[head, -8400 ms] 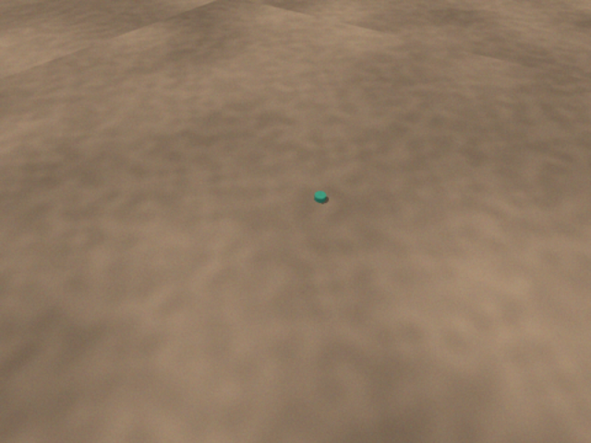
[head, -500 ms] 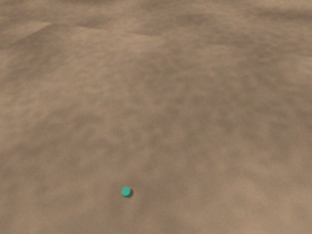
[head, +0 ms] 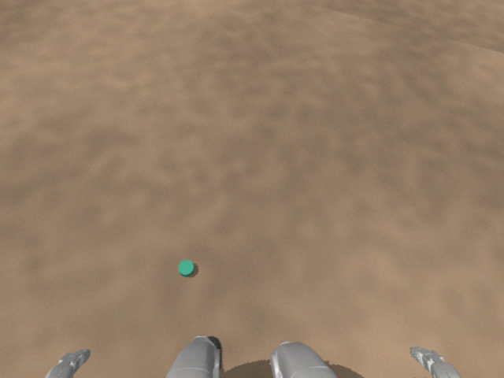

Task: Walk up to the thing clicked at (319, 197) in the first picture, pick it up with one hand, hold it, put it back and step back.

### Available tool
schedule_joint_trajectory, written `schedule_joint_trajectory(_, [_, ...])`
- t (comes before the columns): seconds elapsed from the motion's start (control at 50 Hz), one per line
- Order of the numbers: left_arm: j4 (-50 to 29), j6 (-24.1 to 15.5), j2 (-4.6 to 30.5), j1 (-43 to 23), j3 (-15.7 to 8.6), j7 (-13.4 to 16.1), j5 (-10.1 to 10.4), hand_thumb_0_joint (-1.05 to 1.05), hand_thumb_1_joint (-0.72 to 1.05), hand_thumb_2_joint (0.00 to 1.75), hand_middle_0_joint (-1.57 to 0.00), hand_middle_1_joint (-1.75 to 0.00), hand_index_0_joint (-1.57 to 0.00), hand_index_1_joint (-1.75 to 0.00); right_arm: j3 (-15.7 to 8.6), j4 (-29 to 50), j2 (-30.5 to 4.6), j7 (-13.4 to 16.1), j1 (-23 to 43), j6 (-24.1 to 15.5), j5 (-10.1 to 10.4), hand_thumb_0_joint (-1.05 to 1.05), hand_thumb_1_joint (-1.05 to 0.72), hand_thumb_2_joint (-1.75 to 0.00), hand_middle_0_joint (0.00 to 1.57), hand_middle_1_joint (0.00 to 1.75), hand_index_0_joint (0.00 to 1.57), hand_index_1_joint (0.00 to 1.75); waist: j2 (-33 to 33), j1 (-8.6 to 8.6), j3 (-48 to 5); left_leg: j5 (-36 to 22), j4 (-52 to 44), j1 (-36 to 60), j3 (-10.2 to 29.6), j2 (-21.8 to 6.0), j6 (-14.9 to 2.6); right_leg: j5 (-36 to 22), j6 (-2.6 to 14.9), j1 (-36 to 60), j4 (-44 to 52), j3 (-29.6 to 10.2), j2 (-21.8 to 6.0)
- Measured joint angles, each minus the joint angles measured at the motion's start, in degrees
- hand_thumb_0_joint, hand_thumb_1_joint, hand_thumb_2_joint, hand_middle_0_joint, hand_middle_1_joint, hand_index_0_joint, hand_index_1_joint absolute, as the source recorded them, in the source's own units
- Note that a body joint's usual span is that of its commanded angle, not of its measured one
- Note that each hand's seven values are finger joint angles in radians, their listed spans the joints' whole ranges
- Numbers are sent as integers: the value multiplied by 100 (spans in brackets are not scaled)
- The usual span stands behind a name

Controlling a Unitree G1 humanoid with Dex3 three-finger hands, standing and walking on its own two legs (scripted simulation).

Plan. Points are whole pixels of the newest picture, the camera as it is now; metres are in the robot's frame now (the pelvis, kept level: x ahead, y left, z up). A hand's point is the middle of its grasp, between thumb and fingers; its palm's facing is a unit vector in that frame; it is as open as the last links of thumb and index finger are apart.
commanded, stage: walk up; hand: left
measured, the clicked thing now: (186, 268) +0.52 +0.22 -0.73
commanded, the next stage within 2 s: none
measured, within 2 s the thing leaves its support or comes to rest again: neither
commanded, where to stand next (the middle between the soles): +0.13 -0.02 m, yaw +0 degrees
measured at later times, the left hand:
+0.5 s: hand out of the picture -0.02 +0.28 -0.12, palm faces +0.01 -0.92 -0.39, open 7.4 cm
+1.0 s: hand out of the picture +0.11 +0.24 -0.13, palm faces -0.03 -0.90 -0.43, open 7.4 cm
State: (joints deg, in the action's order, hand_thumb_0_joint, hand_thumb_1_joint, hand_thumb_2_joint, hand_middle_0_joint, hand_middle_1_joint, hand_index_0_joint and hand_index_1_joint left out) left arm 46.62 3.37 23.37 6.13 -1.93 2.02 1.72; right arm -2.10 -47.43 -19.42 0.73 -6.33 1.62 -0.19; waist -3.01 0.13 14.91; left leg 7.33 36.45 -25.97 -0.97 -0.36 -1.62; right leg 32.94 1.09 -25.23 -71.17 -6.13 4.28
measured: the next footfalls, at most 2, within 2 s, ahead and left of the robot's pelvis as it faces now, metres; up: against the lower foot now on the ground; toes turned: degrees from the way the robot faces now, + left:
right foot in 0.18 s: -0.05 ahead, -0.13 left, +0.00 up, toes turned -3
left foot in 0.50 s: +0.03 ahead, +0.10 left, +0.00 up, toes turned +0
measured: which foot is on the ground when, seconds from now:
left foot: down 0.00-0.22, up 0.24-0.48, down 0.50-0.96, up 0.98-1.00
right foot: up 0.00-0.16, down 0.18-0.54, up 0.56-0.90, down 0.92-1.00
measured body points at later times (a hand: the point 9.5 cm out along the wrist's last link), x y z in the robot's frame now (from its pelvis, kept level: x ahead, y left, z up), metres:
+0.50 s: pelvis -0.03 +0.00 +0.02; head -0.01 +0.00 +0.46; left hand -0.02 +0.33 -0.09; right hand +0.00 -0.33 -0.10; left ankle -0.01 +0.10 -0.71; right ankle -0.09 -0.13 -0.71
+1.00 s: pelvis -0.01 -0.02 +0.00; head +0.06 -0.05 +0.44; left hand +0.11 +0.29 -0.10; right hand +0.11 -0.32 -0.13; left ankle -0.02 +0.10 -0.69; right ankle +0.10 -0.12 -0.71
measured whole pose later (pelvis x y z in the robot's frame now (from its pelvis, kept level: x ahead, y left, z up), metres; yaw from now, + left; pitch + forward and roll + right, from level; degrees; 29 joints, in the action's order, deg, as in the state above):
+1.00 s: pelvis -0.01 -0.02 +0.00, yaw +1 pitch -3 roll +1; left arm 49.4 1.0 19.9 5.5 -1.5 0.9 -0.5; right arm -2.6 -47.4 -22.8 1.2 -6.5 3.3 1.8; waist 3.5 -0.4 13.2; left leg 29.8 52.4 -19.8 2.8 2.9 -0.9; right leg 10.6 1.9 -23.7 -37.8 2.2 -0.8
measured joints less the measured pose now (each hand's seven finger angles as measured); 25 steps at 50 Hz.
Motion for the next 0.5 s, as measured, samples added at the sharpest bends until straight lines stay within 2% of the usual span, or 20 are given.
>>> schedule_joint_trajectory(0.06, [15, 43, -51, 63, -16, -88, -58, 0, 90, 90, -20, -30, -20, -30, -31, 129, -66, 33, 117, -13, -44, 1, -91, -90, 21, 30, 20, 30, 27, -28, -119, -145, -82, -172, -96, -75, -13, -248, -34, 42, 20, -33, -14])
schedule_joint_trajectory(0.12, [130, 26, -73, 299, -49, -185, -158, 0, 90, 90, -20, -30, -20, -30, -55, 176, -150, 8, 122, -53, -105, 1, -91, -90, 21, 30, 20, 30, 48, 7, -349, -155, 2, -315, -244, -157, -41, -124, -78, 526, 1128, 44, -206])
schedule_joint_trajectory(0.16, [258, -25, -77, 539, -99, -245, -208, 0, 90, 90, -20, -30, -20, -30, -69, 183, -219, -36, 91, -25, -160, 1, -91, -90, 21, 30, 20, 30, 93, 64, -557, -108, 139, -400, -358, -263, -23, 141, -26, 969, 2152, 220, -329])
schedule_joint_trajectory(0.18, [363, -56, -109, 637, -138, -267, -242, 0, 90, 90, -20, -30, -20, -30, -90, 172, -275, -54, 75, 2, -183, 1, -90, -90, 21, 30, 20, 30, 205, 56, -620, -89, 220, -424, -329, -341, 9, -93, 2, 1172, 2593, 325, -300])
schedule_joint_trajectory(0.2, [495, -74, -191, 691, -171, -284, -291, 0, 90, 90, -20, -30, -20, -30, -137, 132, -351, -51, 27, 33, -201, 1, -91, -90, 21, 30, 20, 30, 448, -31, -613, 56, 329, -410, -135, -419, 43, -346, 6, 1350, 2792, 497, -178])
schedule_joint_trajectory(0.22, [565, -75, -235, 799, -197, -306, -354, 0, 90, 90, -20, -30, -20, -30, -175, 66, -378, -32, -97, 66, -199, 1, -91, -90, 21, 30, 20, 30, 584, -87, -699, 590, 501, -441, 54, -397, 82, -474, 24, 1465, 2924, 632, -126])
schedule_joint_trajectory(0.24, [583, -58, -221, 954, -212, -323, -408, 0, 90, 90, -20, -30, -20, -30, -186, -39, -356, -5, -265, 91, -184, 1, -91, -90, 21, 30, 20, 30, 540, -25, -885, 1123, 730, -498, 178, -247, 135, -484, 80, 1466, 2961, 639, -190])
schedule_joint_trajectory(0.26, [597, -40, -185, 1108, -221, -326, -443, 0, 90, 90, -20, -30, -20, -30, -180, -177, -331, 2, -404, 108, -161, 1, -91, -90, 21, 30, 20, 30, 408, 131, -1052, 1390, 1038, -508, 253, -65, 172, -456, 155, 1436, 2970, 533, -304])
schedule_joint_trajectory(0.28, [631, -32, -166, 1238, -236, -318, -464, 0, 90, 90, -20, -30, -20, -30, -174, -305, -333, -11, -491, 106, -127, 1, -91, -90, 21, 30, 20, 30, 297, 285, -1148, 1411, 1309, -444, 310, 74, 186, -544, 190, 1438, 3048, 405, -412])
schedule_joint_trajectory(0.3, [692, -42, -182, 1325, -244, -296, -470, 0, 90, 90, -20, -30, -20, -30, -178, -394, -369, -29, -564, 74, -87, 1, -91, -90, 21, 30, 20, 30, 281, 350, -1190, 1363, 1488, -343, 410, 172, 187, -688, 135, 1491, 3207, 332, -463])
schedule_joint_trajectory(0.34, [806, -98, -245, 1399, -262, -269, -461, 1, 90, 90, -20, -30, -20, -30, -191, -474, -469, -31, -747, -22, -35, 1, -91, -90, 21, 30, 20, 30, 406, 252, -1242, 1324, 1720, -190, 589, 262, 181, -938, -9, 1618, 3589, 427, -483])
schedule_joint_trajectory(0.36, [806, -133, -247, 1413, -275, -290, -462, 1, 90, 90, -20, -30, -20, -30, -190, -502, -497, -38, -861, -64, -23, 1, -91, -90, 21, 30, 20, 30, 447, 200, -1257, 1358, 1758, -105, 569, 263, 187, -1002, -19, 1658, 3728, 506, -492])
schedule_joint_trajectory(0.46, [428, -362, -75, 1459, -324, -437, -440, 1, 90, 90, -20, -30, -20, -30, -138, -720, -501, -223, -1292, -161, -49, 1, -91, -90, 21, 30, 20, 30, 410, 252, -1184, 1880, 674, 643, 107, 141, 177, -1038, 35, 1781, 4006, 778, -547])
schedule_joint_trajectory(0.5, [326, -412, 9, 1487, -297, -453, -384, 1, 90, 90, -20, -30, -20, -30, -138, -732, -471, -258, -1282, -211, -70, 1, -91, -90, 21, 30, 20, 30, 358, 258, -1102, 1649, -19, 927, 12, 140, 82, -982, -57, 1781, 3943, 845, -582])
